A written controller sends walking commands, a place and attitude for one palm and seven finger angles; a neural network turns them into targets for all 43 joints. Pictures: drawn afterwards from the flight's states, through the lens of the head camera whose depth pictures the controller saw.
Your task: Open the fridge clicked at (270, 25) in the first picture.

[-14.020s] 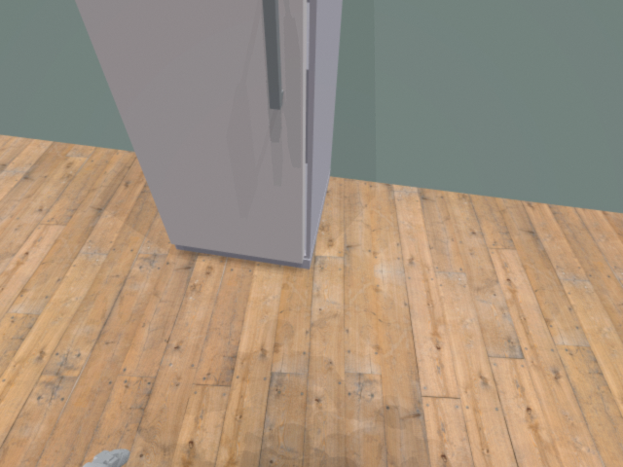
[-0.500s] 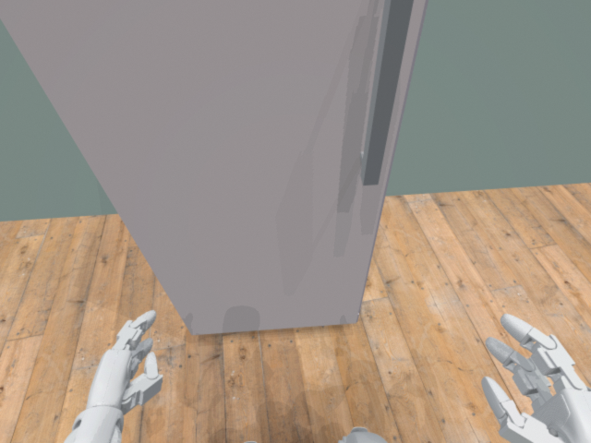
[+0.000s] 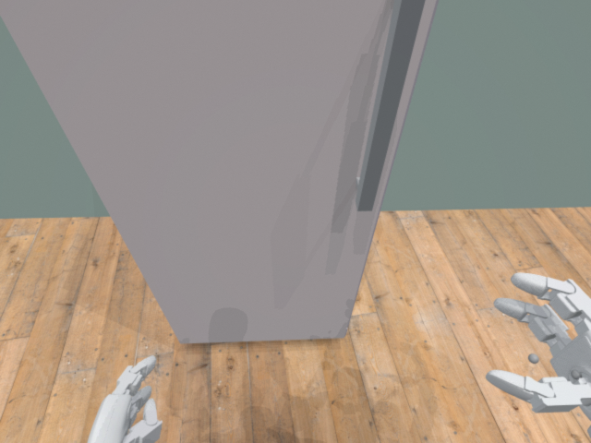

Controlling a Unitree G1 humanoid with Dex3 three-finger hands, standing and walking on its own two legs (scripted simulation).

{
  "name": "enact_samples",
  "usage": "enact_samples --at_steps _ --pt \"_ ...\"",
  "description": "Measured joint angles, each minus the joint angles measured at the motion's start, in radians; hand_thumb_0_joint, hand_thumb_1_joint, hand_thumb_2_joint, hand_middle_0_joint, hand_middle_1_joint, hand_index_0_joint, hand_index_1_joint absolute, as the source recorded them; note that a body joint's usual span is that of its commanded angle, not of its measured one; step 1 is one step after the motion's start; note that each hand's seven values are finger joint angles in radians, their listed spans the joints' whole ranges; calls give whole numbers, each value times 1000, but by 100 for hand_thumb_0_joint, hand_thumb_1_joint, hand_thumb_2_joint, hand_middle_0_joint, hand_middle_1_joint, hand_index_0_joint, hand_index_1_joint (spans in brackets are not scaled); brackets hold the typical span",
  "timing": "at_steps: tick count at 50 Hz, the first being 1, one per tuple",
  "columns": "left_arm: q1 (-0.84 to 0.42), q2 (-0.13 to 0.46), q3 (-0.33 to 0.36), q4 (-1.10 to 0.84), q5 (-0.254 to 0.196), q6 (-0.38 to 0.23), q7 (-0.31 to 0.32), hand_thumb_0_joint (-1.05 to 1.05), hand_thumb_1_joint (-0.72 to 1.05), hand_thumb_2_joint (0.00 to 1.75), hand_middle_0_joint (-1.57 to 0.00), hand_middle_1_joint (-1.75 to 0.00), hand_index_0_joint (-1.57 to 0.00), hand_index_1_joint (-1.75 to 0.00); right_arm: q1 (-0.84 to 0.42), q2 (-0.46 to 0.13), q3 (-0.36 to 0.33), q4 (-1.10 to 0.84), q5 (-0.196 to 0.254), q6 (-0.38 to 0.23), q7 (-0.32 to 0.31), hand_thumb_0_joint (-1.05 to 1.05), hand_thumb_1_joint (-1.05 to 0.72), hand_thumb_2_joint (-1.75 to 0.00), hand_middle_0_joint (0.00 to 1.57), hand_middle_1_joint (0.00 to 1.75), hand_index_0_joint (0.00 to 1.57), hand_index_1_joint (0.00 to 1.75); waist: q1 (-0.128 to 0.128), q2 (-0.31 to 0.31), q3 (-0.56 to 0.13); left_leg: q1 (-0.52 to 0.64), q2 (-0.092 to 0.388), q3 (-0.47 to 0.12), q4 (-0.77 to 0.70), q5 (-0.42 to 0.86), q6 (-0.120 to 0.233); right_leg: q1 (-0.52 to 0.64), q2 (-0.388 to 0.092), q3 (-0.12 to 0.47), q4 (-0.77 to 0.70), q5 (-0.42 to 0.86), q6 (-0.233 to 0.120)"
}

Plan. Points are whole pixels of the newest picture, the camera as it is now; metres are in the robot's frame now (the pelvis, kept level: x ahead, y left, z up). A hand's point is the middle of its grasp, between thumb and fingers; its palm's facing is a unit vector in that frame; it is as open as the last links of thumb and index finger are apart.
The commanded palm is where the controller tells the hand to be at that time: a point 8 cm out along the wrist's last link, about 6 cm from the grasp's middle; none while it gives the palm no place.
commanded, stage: raise the hand to about handle height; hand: right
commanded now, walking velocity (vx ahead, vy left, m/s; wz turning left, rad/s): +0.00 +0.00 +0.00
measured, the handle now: (378, 114) +0.52 -0.09 +0.20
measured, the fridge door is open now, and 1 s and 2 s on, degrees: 0 0 0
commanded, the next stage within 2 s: move the hooked fingers beside the handle in 1.14 s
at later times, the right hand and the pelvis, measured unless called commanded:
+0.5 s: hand out of the picture +0.24 -0.30 +0.18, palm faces +0.02 +0.99 -0.11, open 13.9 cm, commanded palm +0.22 -0.34 +0.19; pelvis -0.01 -0.02 +0.02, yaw -1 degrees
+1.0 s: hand out of the picture +0.27 -0.28 +0.20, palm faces +0.02 +1.00 -0.09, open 14.0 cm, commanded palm +0.24 -0.32 +0.21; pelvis +0.00 +0.00 +0.02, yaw -1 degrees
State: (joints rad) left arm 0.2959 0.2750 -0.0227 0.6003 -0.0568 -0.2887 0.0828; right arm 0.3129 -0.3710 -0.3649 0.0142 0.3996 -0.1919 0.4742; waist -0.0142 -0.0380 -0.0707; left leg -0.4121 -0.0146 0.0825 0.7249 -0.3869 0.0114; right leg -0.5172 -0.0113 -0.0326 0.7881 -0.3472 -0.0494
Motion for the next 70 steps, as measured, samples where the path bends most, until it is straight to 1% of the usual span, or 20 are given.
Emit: enact_samples --at_steps 8,14,18,24,34,39,43,49,53,57,64,70 --pt "-40 0 -11 -9 -7 -7 19 2 91 90 -21 -30 -20 -30 -97 -28 -18 -12 -19 73 -23 0 21 -42 28 101 28 101 -15 14 22 90 12 3 -70 29 -11 83 16 2 -62 26 -11" --pt "-69 -19 -41 -26 -10 2 21 2 91 90 -21 -30 -20 -30 -185 -61 -37 18 -29 156 -9 -1 35 -36 29 110 29 110 -27 12 31 146 19 2 -127 58 -17 138 26 1 -117 53 -17" --pt "-77 -29 -59 -30 -11 11 20 2 91 90 -21 -30 -20 -30 -236 -77 -48 33 -37 199 -1 -1 42 -33 30 115 30 115 -35 9 41 176 22 2 -159 75 -20 168 31 1 -149 70 -20" --pt "-73 -36 -77 -19 -13 26 22 2 90 90 -21 -30 -20 -30 -313 -100 -63 46 -51 244 9 -1 48 -31 30 119 30 118 -44 5 52 212 29 2 -195 93 -22 207 39 1 -193 93 -22" --pt "-56 -22 -83 -2 -26 52 25 2 90 90 -21 -30 -20 -30 -434 -158 -97 119 -63 326 37 -2 50 -30 30 120 30 120 -37 1 61 242 30 2 -233 113 -17 244 42 2 -245 121 -17" --pt "-49 -8 -73 -5 -30 59 15 2 90 90 -21 -30 -20 -30 -439 -169 -110 145 -52 342 54 -1 50 -30 30 120 30 120 -26 -4 50 240 25 -2 -238 114 -13 246 38 -1 -254 123 -13" --pt "-49 1 -62 -10 -31 63 11 2 91 90 -21 -30 -20 -30 -415 -156 -106 141 -52 352 52 -1 50 -30 30 120 30 120 -21 -7 50 237 20 -4 -234 111 -9 244 32 -2 -250 118 -8" --pt "-52 2 -54 -8 -28 60 19 2 91 90 -21 -30 -20 -30 -393 -128 -106 104 -55 326 32 -2 50 -30 30 120 30 120 -24 -3 54 248 12 -2 -237 106 0 253 25 1 -249 112 1" --pt "-58 -2 -54 -5 -30 60 20 2 91 90 -21 -30 -20 -30 -399 -133 -113 124 -51 323 34 -2 50 -30 30 120 30 120 -26 -6 50 251 6 1 -238 103 5 255 19 5 -246 109 6" --pt "-65 -1 -54 -6 -32 63 21 2 91 90 -21 -30 -20 -30 -404 -136 -110 133 -53 332 36 -2 50 -30 30 120 30 120 -27 -11 49 250 3 3 -233 98 8 253 17 7 -241 105 10" --pt "-71 -2 -54 -6 -34 67 22 2 91 90 -21 -30 -20 -30 -408 -135 -105 146 -43 326 46 -2 50 -30 30 120 30 120 -27 -17 39 243 1 5 -221 89 12 247 14 9 -233 98 15" --pt "-71 2 -52 0 -38 72 32 2 91 90 -21 -30 -20 -30 -475 -121 -66 197 -67 328 23 -2 50 -30 30 120 30 120 -29 -17 49 237 3 14 -212 84 14 238 17 18 -225 98 16"
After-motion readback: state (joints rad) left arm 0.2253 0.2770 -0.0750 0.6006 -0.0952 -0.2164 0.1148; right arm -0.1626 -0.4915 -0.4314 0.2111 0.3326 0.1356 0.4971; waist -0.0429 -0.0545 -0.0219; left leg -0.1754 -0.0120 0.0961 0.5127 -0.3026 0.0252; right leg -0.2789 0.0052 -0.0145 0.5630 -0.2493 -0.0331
